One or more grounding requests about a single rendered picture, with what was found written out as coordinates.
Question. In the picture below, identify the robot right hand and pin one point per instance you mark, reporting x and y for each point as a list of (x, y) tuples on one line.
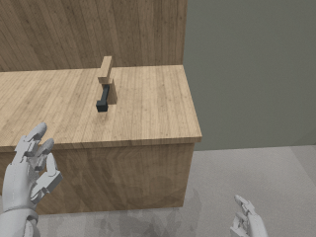
[(253, 224)]

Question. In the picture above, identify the tap lever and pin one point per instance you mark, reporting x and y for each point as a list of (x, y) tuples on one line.
[(102, 105)]

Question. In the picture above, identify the left robot forearm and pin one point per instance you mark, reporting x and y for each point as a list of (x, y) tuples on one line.
[(19, 222)]

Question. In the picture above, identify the robot left hand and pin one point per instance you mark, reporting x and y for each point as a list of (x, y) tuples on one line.
[(23, 187)]

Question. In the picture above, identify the counter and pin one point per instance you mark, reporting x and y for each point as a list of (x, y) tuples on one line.
[(56, 56)]

